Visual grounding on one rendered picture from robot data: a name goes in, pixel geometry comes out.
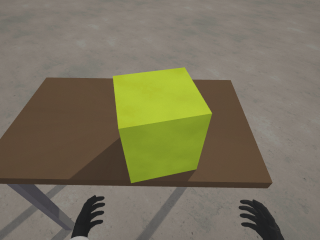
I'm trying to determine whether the robot right hand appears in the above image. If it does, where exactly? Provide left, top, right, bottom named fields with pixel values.
left=238, top=199, right=284, bottom=240

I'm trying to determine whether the carton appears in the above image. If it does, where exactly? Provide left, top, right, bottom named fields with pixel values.
left=113, top=67, right=212, bottom=183

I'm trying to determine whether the robot left hand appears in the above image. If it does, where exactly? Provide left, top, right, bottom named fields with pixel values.
left=71, top=195, right=105, bottom=238

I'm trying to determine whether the table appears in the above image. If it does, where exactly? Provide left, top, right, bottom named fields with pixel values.
left=0, top=77, right=273, bottom=231

